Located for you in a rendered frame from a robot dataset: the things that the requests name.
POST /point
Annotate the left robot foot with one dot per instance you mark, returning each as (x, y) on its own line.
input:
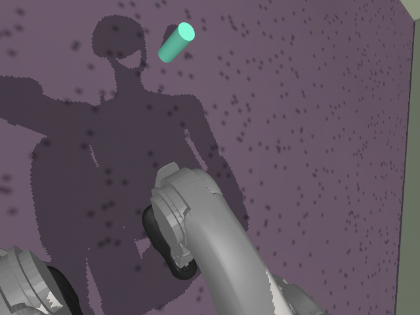
(66, 290)

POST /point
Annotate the right robot foot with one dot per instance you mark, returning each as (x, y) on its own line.
(152, 230)

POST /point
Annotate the right robot hand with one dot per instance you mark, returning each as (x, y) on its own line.
(298, 300)

